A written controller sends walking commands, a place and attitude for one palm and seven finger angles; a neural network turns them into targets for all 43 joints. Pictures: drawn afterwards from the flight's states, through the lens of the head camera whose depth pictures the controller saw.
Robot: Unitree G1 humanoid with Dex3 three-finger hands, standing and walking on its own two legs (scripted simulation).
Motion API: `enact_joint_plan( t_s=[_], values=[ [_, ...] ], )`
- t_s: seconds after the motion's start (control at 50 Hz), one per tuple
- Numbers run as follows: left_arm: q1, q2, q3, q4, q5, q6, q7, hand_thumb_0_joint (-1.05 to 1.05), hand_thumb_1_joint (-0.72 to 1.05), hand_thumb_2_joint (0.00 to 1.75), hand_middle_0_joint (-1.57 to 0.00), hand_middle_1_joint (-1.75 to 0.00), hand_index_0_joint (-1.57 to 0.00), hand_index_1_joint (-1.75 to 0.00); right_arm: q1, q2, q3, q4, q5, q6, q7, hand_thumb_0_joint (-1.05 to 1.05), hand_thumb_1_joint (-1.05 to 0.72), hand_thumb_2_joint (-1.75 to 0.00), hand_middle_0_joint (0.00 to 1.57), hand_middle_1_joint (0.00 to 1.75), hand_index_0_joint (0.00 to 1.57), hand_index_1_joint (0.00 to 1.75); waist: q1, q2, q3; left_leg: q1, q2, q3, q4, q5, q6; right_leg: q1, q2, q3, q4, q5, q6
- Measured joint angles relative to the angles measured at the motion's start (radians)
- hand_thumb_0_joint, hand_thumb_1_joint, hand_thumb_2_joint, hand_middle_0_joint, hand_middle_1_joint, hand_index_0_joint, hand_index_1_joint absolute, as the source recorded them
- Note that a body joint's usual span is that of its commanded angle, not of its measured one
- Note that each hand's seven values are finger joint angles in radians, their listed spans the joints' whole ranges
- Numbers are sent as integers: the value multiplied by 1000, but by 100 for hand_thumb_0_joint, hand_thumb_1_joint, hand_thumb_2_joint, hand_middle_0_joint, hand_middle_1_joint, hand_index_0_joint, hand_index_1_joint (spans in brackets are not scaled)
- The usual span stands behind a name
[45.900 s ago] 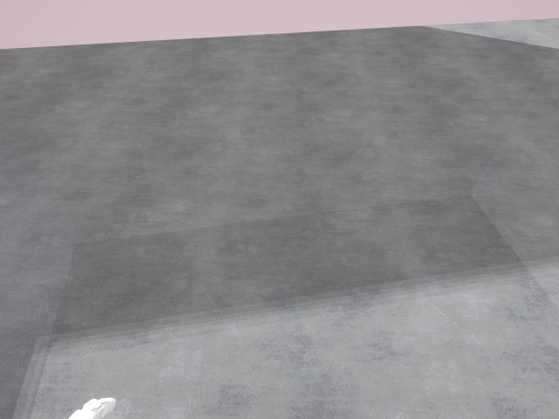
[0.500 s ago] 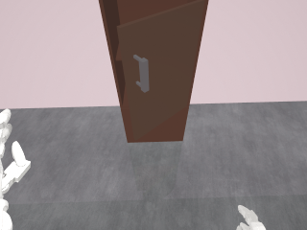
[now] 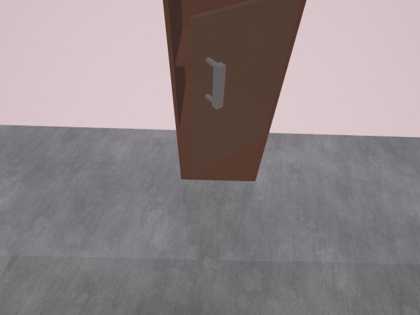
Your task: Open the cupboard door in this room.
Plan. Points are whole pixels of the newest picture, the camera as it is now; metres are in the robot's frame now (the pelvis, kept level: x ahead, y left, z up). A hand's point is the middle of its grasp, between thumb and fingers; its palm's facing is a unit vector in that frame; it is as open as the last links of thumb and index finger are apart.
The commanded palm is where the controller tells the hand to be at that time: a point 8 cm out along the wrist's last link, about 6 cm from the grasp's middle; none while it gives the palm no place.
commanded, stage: let the arm hang, fingers relaxed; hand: left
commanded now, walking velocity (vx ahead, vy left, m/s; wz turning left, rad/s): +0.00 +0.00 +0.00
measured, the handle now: (213, 83) +0.67 +0.04 +0.07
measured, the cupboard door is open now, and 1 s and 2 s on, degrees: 39 39 39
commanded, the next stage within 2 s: look to check the result in 0.60 s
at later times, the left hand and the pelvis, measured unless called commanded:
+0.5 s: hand out of the picture +0.04 +0.20 -0.17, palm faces -0.01 -0.97 -0.24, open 7.4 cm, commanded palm none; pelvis +0.01 +0.00 +0.00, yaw -1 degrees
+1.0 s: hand out of the picture +0.09 +0.21 -0.16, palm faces -0.02 -0.95 -0.30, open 7.4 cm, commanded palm none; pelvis +0.05 -0.01 +0.01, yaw -1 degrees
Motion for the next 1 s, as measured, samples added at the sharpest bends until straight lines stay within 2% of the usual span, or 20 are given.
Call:
enact_joint_plan(
  t_s=[0.18,0.5,0.7,1.0],
  values=[
    [-3,13,17,51,0,-12,11,1,91,90,-20,-30,-20,-30,39,16,-13,57,1,-9,-2,1,-91,-90,20,30,20,30,-12,38,-15,5,-13,17,-29,23,12,-17,-13,20,13,-3,6],
    [-113,-20,14,24,0,-35,7,0,90,90,-20,-30,-20,-30,21,-7,-23,75,-2,-29,-2,1,-91,-90,20,30,20,30,-32,6,-55,28,-13,21,-45,13,5,-4,-12,29,12,-10,5],
    [-146,-6,12,31,-5,-46,6,0,90,90,-20,-30,-21,-30,-22,-23,-17,73,1,-41,-2,1,-91,-90,20,30,20,30,-33,6,-33,50,-6,17,-68,4,-5,24,-3,27,-25,-12,-2],
    [-167,27,12,44,-9,-51,12,1,90,90,-20,-30,-21,-30,-96,-46,-8,81,5,-42,-4,1,-91,-90,20,30,20,30,-21,14,-19,98,1,13,-104,-13,-15,78,5,25,-74,-22,-10]
  ],
)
